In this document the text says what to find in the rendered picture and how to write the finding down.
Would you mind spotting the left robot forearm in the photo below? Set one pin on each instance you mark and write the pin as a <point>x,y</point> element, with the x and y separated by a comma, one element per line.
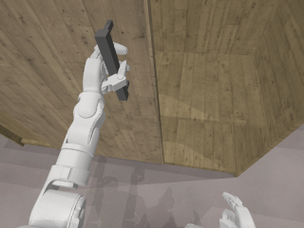
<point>72,167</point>

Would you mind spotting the wardrobe door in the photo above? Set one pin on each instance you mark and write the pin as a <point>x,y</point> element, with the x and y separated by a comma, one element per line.
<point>44,45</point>
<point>12,125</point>

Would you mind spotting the handle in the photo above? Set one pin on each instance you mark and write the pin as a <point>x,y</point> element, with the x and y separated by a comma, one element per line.
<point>106,47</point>

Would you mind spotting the left robot upper arm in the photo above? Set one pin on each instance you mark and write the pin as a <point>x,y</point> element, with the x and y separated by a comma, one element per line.
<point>59,209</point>

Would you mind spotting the robot left hand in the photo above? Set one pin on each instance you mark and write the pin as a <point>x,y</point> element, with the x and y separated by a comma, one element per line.
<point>95,72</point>

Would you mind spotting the robot right hand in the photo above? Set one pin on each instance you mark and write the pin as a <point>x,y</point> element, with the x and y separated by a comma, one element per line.
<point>240,219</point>

